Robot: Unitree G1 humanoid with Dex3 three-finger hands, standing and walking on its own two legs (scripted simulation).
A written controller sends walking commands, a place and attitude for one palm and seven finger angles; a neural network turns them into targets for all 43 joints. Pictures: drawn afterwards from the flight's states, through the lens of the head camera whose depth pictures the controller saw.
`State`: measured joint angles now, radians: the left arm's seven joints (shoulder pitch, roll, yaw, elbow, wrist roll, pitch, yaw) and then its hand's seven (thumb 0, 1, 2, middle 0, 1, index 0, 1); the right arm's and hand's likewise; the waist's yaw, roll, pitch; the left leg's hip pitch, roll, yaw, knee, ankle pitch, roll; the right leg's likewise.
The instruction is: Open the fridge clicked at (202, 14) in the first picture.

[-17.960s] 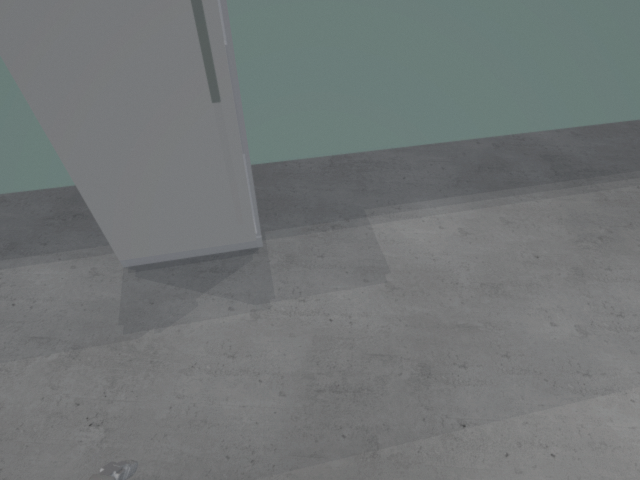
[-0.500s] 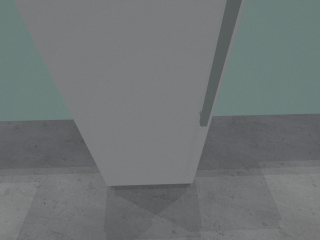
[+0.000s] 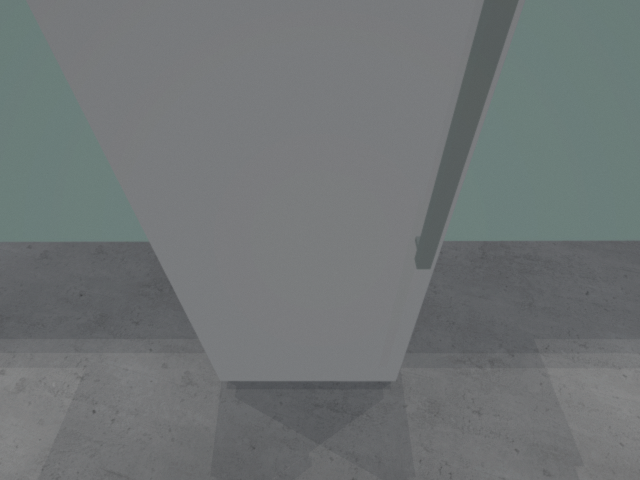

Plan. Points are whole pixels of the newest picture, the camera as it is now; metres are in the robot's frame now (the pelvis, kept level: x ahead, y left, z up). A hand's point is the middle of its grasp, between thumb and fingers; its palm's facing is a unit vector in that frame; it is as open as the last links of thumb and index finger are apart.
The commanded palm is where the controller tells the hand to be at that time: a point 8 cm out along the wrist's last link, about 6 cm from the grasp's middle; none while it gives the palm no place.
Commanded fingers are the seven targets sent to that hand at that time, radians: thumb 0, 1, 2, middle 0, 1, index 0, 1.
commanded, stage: come to a stop and stand still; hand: right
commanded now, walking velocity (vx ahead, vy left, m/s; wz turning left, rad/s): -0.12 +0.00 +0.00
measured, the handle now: (450, 149) +0.49 -0.15 +0.18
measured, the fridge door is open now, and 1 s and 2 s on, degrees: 0 0 0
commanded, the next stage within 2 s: look again from close up in 1.52 s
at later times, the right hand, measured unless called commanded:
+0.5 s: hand out of the picture +0.01 -0.19 -0.17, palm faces -0.02 +0.97 -0.23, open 7.4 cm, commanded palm none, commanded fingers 0.00 -0.90 -0.90 0.20 0.30 0.20 0.30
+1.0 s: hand out of the picture -0.05 -0.21 -0.17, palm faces -0.03 +0.97 -0.22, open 7.4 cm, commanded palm none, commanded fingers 0.00 -0.90 -0.90 0.20 0.30 0.20 0.30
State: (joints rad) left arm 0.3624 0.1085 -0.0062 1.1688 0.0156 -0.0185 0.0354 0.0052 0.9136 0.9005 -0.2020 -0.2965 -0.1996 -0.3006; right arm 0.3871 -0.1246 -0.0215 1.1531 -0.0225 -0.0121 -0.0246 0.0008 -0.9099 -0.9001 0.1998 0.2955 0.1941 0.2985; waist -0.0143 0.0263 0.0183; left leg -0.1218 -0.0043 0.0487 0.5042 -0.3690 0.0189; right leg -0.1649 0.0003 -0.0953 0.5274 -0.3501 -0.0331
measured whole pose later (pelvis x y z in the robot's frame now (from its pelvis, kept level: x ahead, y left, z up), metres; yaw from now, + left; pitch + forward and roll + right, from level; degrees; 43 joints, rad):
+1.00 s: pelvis -0.04 -0.02 +0.01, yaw +2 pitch -1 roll +0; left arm 0.28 0.20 0.00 1.07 0.01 -0.01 0.01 0.01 0.91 0.90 -0.20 -0.30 -0.20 -0.30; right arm 0.33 -0.20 0.02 1.05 -0.02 0.00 -0.03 0.00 -0.91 -0.90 0.20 0.30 0.20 0.30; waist -0.01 0.00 0.03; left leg -0.19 0.03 0.01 0.48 -0.27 -0.01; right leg -0.23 0.03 -0.08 0.46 -0.22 -0.06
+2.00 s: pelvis -0.02 +0.00 +0.01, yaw +1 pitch -1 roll +0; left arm 0.19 0.22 -0.01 1.14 0.01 -0.02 0.02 0.01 0.91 0.90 -0.20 -0.30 -0.20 -0.30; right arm 0.24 -0.23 0.02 1.09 -0.02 -0.01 -0.02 0.00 -0.91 -0.90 0.20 0.30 0.20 0.30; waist -0.01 0.02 0.03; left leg -0.11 0.00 0.03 0.41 -0.28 0.01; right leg -0.15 0.01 -0.07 0.39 -0.23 -0.03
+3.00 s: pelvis -0.03 +0.01 +0.01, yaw +1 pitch -1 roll +0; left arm 0.21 0.20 -0.01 1.15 0.01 -0.02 0.02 0.01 0.91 0.90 -0.20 -0.30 -0.20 -0.30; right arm 0.26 -0.21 0.02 1.10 -0.01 -0.02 -0.02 0.00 -0.91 -0.90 0.20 0.30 0.20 0.30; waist -0.01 0.02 0.02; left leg -0.10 -0.02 0.04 0.38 -0.26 0.04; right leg -0.15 -0.01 -0.05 0.38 -0.20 0.00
